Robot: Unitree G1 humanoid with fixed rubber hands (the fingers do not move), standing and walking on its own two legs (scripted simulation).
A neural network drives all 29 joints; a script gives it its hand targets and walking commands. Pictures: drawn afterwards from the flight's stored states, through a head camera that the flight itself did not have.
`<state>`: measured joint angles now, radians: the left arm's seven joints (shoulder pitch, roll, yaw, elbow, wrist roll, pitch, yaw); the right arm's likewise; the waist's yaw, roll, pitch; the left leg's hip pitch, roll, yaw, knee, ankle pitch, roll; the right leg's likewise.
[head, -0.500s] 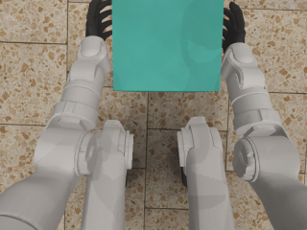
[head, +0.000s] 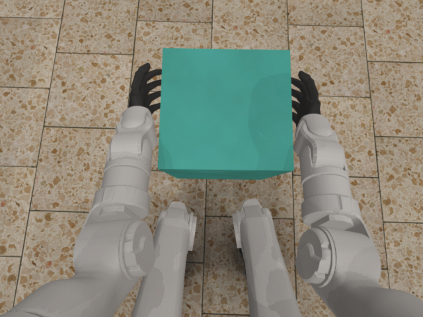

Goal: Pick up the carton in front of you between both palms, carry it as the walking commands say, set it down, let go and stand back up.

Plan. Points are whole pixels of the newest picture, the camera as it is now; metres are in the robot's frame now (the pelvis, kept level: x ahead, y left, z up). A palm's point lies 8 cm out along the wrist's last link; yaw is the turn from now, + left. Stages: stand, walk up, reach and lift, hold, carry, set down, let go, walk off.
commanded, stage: reach and lift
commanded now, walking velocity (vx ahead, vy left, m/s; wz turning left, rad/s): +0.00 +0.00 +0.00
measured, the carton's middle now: (222, 127) +0.45 -0.03 -0.13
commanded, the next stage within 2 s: none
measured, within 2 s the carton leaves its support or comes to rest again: neither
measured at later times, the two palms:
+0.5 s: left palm (94, 87) +0.43 +0.13 +0.11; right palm (351, 95) +0.41 -0.17 +0.10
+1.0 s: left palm out of the picture +0.39 +0.14 +0.26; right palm out of the picture +0.38 -0.16 +0.25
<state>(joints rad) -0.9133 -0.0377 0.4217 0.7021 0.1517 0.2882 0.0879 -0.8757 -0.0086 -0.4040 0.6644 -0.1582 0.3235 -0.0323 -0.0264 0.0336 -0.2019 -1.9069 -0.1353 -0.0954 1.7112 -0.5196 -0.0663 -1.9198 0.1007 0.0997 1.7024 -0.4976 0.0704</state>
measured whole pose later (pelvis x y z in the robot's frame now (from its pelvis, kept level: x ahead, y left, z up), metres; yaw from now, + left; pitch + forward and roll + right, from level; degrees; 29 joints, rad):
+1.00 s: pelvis +0.10 +0.00 +0.25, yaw -1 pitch +5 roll +0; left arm -0.24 -0.15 0.26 0.43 0.19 0.46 0.05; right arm -0.22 0.14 -0.24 0.42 -0.19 0.48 -0.03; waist -0.01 0.01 -0.13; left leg -0.36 -0.06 -0.15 0.56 -0.28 -0.01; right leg -0.37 0.05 0.14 0.56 -0.27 0.02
